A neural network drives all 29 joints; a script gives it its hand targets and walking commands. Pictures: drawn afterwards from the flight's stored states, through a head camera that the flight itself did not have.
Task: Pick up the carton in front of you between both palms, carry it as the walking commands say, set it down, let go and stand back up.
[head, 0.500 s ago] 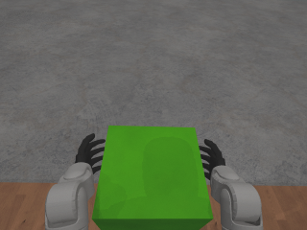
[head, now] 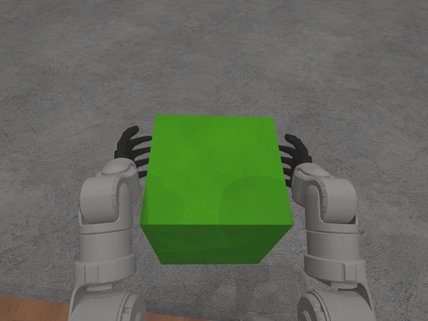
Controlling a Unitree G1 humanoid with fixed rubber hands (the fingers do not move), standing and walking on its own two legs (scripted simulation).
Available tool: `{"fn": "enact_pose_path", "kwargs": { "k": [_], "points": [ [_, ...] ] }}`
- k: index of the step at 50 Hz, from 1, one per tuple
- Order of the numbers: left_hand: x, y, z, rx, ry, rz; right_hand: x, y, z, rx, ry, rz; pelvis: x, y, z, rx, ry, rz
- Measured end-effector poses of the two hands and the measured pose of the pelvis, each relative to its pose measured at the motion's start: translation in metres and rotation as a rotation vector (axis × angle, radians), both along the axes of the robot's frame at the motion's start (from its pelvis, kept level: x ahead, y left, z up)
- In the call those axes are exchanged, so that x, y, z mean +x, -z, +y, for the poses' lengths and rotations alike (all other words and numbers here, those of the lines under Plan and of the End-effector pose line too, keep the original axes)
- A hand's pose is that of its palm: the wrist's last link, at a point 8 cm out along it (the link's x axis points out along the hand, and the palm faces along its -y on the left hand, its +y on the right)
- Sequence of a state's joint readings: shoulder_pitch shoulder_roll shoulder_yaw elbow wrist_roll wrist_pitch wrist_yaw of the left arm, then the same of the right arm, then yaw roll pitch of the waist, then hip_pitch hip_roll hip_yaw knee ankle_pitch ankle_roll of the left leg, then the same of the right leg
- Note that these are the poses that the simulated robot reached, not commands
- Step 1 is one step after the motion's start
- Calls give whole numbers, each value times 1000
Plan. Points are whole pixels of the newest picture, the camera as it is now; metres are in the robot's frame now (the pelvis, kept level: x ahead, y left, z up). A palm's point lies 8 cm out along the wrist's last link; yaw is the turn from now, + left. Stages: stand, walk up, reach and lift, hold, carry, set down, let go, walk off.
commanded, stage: carry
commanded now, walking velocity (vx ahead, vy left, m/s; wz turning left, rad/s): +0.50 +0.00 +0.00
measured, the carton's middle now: (212, 197) +0.35 +0.00 +0.04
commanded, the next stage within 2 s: none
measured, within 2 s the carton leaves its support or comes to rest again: neither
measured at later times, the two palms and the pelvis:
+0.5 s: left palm (151, 73) +0.68 +0.16 +0.11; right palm (265, 80) +0.67 -0.14 +0.10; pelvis +0.35 +0.01 -0.04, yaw -4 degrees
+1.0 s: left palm (162, 63) +0.99 +0.18 -0.02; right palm (241, 64) +0.97 -0.11 -0.02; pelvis +0.67 +0.04 -0.09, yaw -1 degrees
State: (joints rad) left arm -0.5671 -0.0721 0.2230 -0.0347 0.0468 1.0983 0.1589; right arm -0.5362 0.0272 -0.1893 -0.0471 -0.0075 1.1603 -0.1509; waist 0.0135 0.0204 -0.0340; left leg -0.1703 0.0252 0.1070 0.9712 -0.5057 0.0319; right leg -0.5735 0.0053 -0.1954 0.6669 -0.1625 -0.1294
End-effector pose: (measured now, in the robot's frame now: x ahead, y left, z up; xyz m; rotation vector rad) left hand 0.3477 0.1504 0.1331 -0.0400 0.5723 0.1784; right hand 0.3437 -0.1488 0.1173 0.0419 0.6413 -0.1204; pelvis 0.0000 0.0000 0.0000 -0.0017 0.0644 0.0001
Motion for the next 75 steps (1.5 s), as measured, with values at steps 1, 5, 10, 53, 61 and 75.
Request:
{"fn": "enact_pose_path", "kwargs": {
  "k": [1,5,10,53,61,75],
  "points": [
    [12,5,0,-2,-14,19,15,5,0,7,-9,19,11,-1,-3,1,3,3],
    [54,17,2,-32,-64,75,66,16,2,45,-6,74,54,-14,-14,9,8,20],
    [109,17,-2,-83,-93,53,120,14,-2,56,16,53,113,-25,-21,25,9,42],
    [683,153,35,-70,4,35,674,139,35,-1,68,29,721,91,38,-26,-9,24],
    [766,121,57,-47,-88,-2,789,111,57,-14,-57,-9,821,81,30,-1,-32,1],
    [924,96,68,-32,16,1,917,92,70,1,44,-6,1010,74,72,33,-12,9]
  ]
}}
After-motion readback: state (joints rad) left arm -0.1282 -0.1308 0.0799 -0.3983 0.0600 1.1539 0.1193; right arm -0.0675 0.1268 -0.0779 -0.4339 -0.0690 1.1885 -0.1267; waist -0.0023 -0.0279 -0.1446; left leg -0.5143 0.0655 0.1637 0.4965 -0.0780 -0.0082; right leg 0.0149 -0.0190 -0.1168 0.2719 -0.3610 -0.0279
